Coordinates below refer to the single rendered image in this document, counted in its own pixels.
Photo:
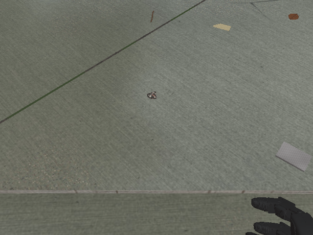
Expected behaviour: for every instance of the robot right hand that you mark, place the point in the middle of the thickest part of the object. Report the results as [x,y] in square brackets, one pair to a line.
[301,222]

